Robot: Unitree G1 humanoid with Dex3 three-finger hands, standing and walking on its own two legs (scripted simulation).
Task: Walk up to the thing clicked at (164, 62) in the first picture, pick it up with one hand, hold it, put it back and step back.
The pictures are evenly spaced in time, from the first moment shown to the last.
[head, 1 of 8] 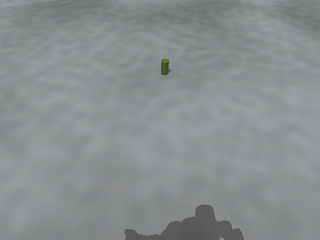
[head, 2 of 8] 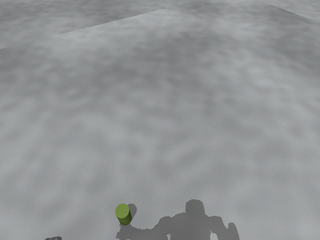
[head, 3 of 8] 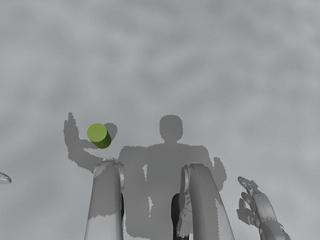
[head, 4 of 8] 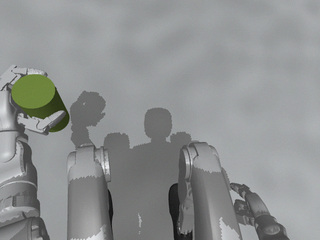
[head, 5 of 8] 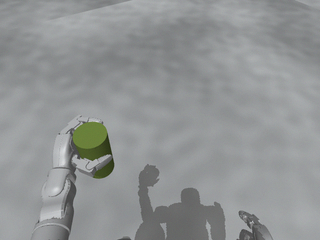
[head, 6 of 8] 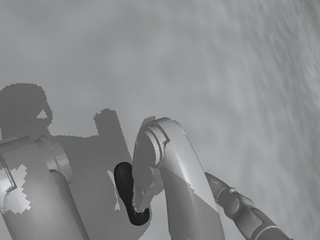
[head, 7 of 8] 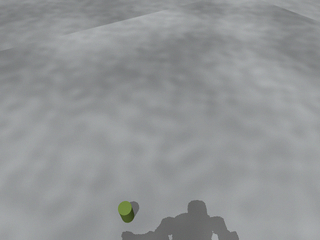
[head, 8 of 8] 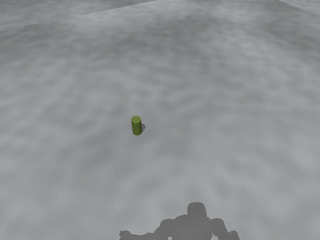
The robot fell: no
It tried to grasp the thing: yes
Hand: left
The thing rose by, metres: 0.70
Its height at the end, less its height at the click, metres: +0.00
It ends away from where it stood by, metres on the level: 0.01
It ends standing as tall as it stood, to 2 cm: yes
